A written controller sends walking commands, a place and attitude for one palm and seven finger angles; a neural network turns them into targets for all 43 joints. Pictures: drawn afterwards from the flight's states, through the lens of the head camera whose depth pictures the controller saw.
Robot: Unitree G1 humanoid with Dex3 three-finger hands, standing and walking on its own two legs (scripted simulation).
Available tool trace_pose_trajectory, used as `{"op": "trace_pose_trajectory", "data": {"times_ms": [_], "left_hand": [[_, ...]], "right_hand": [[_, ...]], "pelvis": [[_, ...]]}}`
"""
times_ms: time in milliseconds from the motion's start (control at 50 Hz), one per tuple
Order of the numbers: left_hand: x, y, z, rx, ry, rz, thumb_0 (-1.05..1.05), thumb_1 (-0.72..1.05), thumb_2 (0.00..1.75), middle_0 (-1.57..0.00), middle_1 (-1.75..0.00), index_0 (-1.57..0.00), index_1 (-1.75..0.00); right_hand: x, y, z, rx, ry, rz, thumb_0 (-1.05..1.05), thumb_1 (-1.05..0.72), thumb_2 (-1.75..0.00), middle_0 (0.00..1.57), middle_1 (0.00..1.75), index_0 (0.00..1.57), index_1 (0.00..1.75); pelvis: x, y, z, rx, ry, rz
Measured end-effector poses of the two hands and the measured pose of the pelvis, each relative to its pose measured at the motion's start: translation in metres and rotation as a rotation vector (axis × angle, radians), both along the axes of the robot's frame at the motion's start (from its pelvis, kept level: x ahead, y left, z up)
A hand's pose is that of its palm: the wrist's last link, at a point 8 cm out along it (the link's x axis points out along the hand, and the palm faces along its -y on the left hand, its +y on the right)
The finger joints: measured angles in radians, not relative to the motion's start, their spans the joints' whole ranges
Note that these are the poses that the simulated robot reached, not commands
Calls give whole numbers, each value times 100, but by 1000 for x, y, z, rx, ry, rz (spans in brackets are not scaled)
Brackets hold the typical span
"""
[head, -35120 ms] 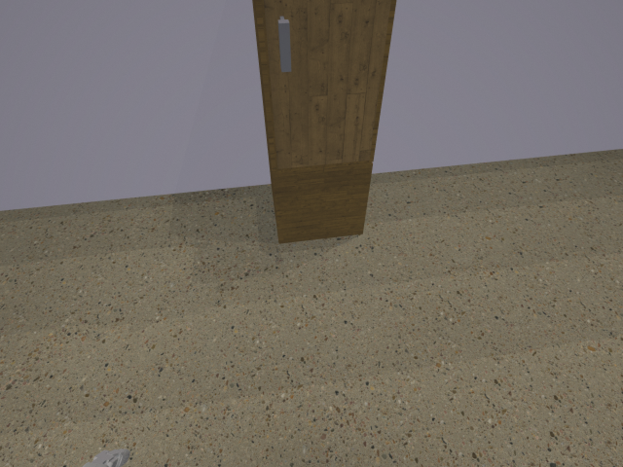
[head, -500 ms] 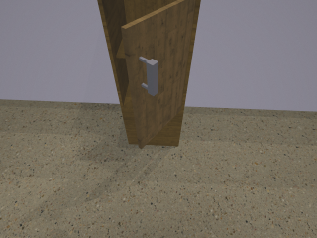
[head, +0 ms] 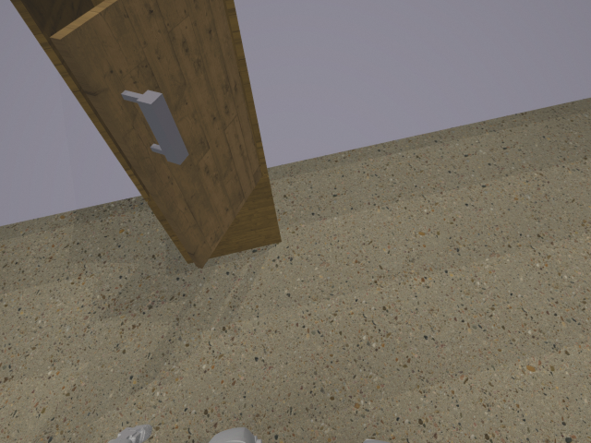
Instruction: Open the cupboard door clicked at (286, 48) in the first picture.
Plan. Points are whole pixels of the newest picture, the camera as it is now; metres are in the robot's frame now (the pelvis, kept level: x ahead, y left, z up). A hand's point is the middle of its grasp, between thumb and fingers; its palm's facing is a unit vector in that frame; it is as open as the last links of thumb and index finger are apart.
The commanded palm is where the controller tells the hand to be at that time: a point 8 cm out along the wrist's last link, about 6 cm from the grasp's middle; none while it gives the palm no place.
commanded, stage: walk to a spot facing it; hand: left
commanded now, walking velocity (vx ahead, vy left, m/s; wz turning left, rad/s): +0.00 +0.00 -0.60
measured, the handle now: (154, 127) +0.54 +0.27 +0.10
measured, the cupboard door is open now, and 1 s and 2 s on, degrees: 53 53 53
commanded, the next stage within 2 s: none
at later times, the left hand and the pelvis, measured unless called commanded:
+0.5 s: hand out of the picture +0.11 +0.21 -0.17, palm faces -0.19 -0.96 -0.20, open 7.4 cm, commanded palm none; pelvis +0.03 +0.02 +0.01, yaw -17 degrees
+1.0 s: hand (266, 379) +0.22 +0.08 -0.14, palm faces -0.54 -0.80 -0.27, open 7.4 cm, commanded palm none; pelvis +0.04 -0.04 +0.02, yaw -35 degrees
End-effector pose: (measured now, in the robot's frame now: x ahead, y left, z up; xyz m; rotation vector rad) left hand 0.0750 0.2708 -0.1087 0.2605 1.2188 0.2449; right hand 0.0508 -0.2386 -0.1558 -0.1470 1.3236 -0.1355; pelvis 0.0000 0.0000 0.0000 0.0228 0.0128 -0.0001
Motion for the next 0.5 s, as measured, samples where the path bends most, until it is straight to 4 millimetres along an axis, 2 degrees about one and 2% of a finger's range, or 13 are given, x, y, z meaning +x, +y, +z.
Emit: {"op": "trace_pose_trajectory", "data": {"times_ms": [120,240,320,400,440,500], "left_hand": [[4,-29,5,-18,38,-52,0,91,90,-20,-30,-20,-30],[5,-46,-3,-71,80,-97,0,91,90,-20,-30,-20,-30],[7,-44,-11,-98,99,-120,0,91,90,-20,-30,-20,-30],[15,-31,-22,-116,123,-145,0,90,90,-20,-30,-20,-30],[25,-22,-31,-124,127,-161,0,90,90,-20,-30,-20,-30],[45,-14,-31,-120,125,-210,0,91,90,-20,-30,-20,-30]], "right_hand": [[19,-27,18,-26,-66,-62,1,-91,-90,20,30,20,30],[40,-36,38,-62,-154,-109,1,-91,-90,20,30,20,30],[50,-31,47,-84,-191,-130,1,-91,-90,20,30,20,30],[53,-19,54,-109,-226,-157,1,-91,-90,20,30,20,30],[48,-13,52,-131,-243,-169,1,-91,-90,20,30,20,30],[27,-2,55,-141,-204,-188,1,-91,-90,20,30,20,30]], "pelvis": [[3,-11,12,14,2,-72],[10,-12,16,5,8,-137],[15,-5,16,-7,13,-179],[20,8,12,-18,23,-221],[24,16,5,-43,33,-238],[25,20,9,-40,19,-288]]}}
